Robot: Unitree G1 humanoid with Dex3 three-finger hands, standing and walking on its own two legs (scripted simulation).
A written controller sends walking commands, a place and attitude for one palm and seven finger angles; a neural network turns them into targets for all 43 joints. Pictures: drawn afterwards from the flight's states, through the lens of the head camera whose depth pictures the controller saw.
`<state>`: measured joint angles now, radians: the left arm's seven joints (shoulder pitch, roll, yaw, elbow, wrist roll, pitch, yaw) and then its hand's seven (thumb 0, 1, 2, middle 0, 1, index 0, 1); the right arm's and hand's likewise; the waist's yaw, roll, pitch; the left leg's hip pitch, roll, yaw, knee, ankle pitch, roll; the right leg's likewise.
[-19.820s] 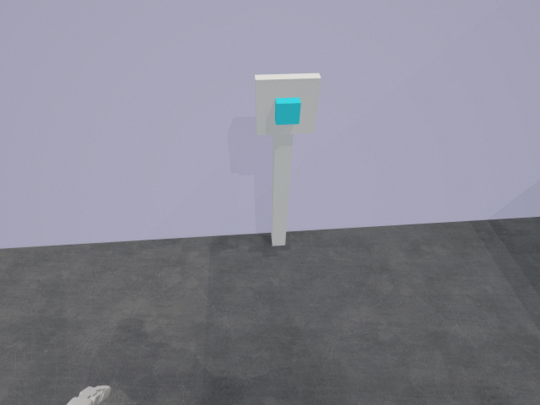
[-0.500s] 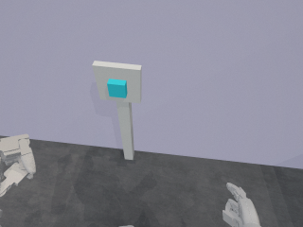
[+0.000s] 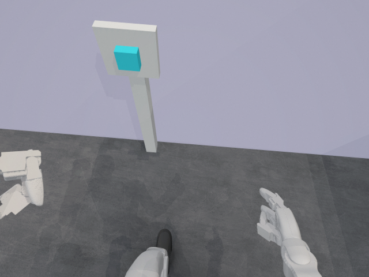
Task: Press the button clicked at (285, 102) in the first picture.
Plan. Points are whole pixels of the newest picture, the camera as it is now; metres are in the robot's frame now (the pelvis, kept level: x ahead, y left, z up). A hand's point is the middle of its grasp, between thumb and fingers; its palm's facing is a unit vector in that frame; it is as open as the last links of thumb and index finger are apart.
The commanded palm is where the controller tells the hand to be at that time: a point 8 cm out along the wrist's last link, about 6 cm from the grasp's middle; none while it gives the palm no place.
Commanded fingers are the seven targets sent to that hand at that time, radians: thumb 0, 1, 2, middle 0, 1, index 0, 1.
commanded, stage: step back with the hand held close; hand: left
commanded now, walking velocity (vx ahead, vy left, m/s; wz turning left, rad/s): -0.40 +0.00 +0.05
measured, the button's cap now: (128, 58) +0.70 +0.23 -0.02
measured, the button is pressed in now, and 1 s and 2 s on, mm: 0 0 0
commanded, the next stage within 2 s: stop stepping back and stand still in 0.12 s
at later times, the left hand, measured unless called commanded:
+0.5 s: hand out of the picture +0.03 +0.19 +0.19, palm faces +0.30 -0.79 -0.54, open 3.1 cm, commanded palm -0.01 +0.25 +0.19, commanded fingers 0.00 0.90 0.90 -1.30 -1.50 -1.30 -1.50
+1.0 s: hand out of the picture -0.03 +0.22 +0.18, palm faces +0.50 -0.73 -0.47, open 3.1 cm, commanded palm -0.09 +0.25 +0.19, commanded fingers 0.00 0.90 0.90 -1.30 -1.50 -1.30 -1.50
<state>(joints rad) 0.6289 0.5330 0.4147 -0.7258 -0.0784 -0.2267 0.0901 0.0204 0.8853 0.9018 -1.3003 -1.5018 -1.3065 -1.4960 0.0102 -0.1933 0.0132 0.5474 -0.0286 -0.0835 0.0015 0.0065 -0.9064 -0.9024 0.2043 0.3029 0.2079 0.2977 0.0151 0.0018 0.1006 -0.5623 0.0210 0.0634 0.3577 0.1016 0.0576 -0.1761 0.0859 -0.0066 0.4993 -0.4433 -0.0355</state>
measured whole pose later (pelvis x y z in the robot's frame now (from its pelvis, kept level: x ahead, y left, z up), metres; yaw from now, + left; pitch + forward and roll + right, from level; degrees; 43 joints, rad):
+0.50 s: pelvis -0.14 -0.03 +0.01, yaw +1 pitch -1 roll +1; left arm 0.74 0.49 0.40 -0.71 -0.04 -0.19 0.13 0.02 0.88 0.90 -1.30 -1.50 -1.31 -1.50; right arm 0.24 -0.18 0.00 0.57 0.00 -0.05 -0.05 0.01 -0.91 -0.90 0.20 0.30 0.21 0.30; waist -0.02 -0.06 -0.01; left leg -0.54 -0.03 0.00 0.92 -0.33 -0.02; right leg -0.30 0.04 -0.05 0.58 -0.27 -0.09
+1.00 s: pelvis -0.19 -0.04 +0.00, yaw +6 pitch -2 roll +1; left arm 0.57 0.39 0.38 -0.51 -0.01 -0.22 0.14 0.02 0.88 0.90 -1.31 -1.50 -1.31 -1.50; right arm 0.24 -0.19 0.00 0.69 -0.02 -0.08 -0.05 0.01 -0.91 -0.90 0.20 0.30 0.21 0.30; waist 0.01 -0.01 -0.01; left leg -0.49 0.02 0.00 1.08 -0.35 0.00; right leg -0.32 0.01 -0.10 0.60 -0.25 -0.08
